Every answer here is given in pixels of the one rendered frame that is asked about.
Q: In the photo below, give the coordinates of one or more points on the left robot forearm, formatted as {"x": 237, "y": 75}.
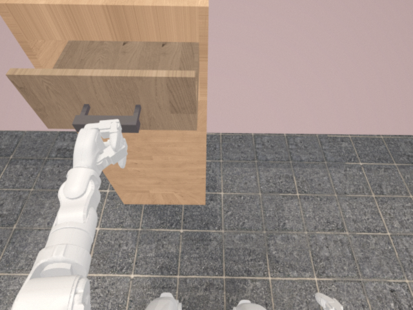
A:
{"x": 67, "y": 251}

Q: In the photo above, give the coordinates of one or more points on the cabinet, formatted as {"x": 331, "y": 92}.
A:
{"x": 163, "y": 167}

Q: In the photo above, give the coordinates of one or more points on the robot left shin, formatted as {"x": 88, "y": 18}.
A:
{"x": 166, "y": 294}

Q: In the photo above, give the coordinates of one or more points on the right robot hand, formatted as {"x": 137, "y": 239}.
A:
{"x": 327, "y": 303}

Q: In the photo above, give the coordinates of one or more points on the handle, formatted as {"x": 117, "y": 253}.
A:
{"x": 129, "y": 124}

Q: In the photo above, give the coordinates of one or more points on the robot right shin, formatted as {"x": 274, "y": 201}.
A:
{"x": 244, "y": 301}

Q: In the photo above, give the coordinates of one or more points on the drawer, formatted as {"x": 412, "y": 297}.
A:
{"x": 113, "y": 77}

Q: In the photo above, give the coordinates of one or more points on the left robot hand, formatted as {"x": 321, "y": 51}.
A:
{"x": 89, "y": 146}

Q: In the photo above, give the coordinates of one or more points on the robot shin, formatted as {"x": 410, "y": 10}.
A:
{"x": 244, "y": 301}
{"x": 166, "y": 294}

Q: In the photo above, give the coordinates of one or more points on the left robot upper arm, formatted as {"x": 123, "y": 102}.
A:
{"x": 70, "y": 292}

